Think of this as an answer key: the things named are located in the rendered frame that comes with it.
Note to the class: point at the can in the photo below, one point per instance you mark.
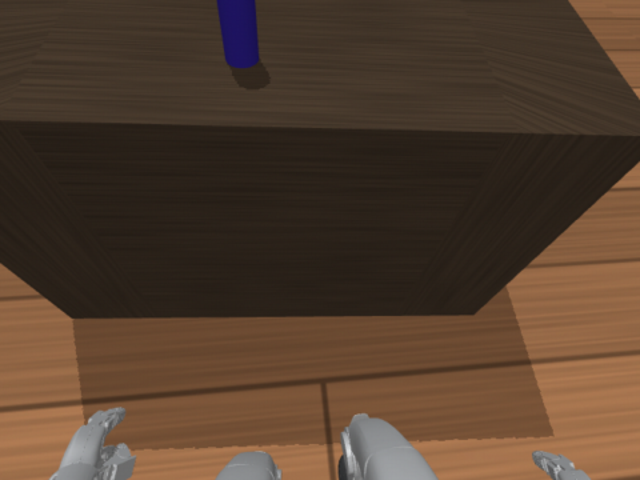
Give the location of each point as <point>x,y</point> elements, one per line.
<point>239,32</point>

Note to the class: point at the left robot hand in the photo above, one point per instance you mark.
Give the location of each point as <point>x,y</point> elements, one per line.
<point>86,446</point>

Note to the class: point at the left robot arm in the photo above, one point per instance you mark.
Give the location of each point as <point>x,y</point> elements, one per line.
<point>76,471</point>

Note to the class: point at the right robot hand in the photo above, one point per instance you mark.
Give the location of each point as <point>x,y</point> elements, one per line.
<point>558,467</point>

